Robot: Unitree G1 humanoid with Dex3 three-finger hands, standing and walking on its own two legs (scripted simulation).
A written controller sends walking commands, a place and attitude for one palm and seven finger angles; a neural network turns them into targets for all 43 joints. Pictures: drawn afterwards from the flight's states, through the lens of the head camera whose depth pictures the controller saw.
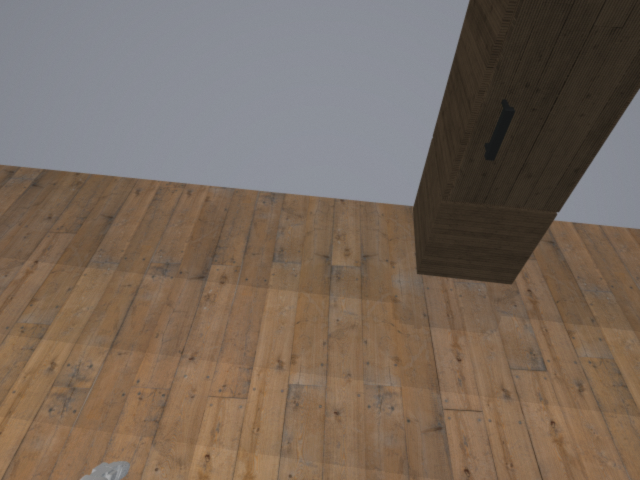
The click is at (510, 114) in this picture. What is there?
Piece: cupboard door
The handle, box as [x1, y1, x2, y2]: [484, 99, 514, 160]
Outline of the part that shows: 504,99 501,102 503,109 491,139 488,143 485,143 486,151 484,155 486,159 494,159 514,112 513,108 510,107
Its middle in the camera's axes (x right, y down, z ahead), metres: +0.47 -0.29 +1.03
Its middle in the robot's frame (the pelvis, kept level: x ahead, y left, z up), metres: +0.98 -0.42 -0.07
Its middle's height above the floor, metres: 0.70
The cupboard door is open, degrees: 0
